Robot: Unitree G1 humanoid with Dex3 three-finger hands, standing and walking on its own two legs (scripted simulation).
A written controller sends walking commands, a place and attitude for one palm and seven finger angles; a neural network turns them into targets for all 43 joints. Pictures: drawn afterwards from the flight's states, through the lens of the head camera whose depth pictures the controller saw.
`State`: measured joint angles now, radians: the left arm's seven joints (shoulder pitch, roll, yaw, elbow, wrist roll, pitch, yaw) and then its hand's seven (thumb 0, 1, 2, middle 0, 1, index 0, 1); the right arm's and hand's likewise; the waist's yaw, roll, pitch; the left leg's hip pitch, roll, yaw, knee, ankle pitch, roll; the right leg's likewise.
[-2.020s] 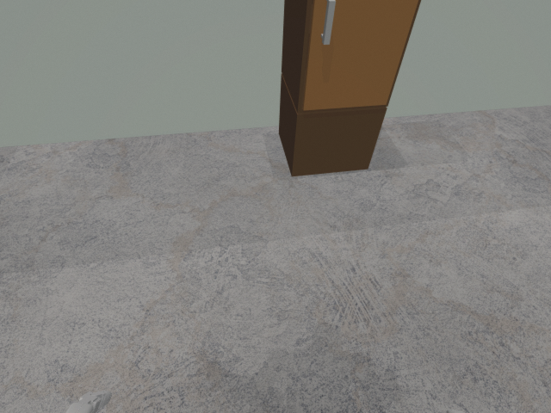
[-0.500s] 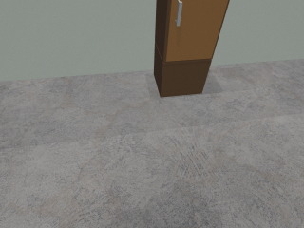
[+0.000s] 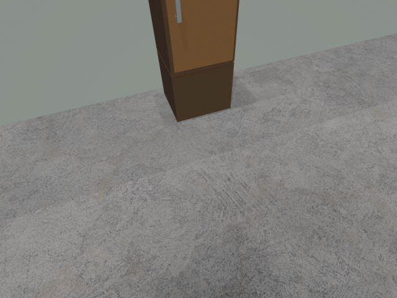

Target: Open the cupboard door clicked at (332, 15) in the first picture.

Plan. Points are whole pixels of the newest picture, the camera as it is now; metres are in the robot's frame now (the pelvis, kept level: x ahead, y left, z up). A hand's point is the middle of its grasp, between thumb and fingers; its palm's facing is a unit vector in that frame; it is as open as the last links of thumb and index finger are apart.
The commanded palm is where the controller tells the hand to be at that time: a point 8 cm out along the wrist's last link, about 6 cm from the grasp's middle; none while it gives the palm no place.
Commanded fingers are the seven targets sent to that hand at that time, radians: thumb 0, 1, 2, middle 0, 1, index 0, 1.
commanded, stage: walk to a spot facing it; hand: left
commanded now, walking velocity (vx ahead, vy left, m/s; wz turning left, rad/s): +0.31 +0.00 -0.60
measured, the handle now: (176, 4) +1.36 +0.24 +0.06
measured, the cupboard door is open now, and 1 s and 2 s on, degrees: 0 0 0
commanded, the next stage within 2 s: turn to face it in 1.90 s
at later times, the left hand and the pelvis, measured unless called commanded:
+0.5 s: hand out of the picture +0.12 +0.23 -0.16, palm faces -0.10 -0.98 -0.19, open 7.4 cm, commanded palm none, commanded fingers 0.00 0.90 0.90 -0.20 -0.30 -0.20 -0.30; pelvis +0.16 +0.04 +0.01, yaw -14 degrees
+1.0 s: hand (180, 163) +0.54 +0.12 -0.15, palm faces -0.54 -0.83 -0.13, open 7.4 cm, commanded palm none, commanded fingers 0.00 0.90 0.90 -0.20 -0.30 -0.20 -0.30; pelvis +0.35 +0.03 +0.02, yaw -30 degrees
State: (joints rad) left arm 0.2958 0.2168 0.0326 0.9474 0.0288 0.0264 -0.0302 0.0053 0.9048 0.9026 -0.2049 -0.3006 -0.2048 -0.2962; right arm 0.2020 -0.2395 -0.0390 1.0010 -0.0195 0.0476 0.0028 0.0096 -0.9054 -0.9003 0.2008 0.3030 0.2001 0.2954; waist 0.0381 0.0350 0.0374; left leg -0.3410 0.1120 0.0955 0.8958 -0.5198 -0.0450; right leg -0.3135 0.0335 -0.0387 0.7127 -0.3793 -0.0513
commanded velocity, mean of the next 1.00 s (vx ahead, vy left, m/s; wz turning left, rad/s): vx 0.33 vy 0.00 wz -0.52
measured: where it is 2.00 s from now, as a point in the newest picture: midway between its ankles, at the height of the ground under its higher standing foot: (256, 208)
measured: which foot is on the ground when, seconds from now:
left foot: up 0.00-0.48, down 0.50-1.00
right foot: down 0.00-0.50, up 0.52-1.00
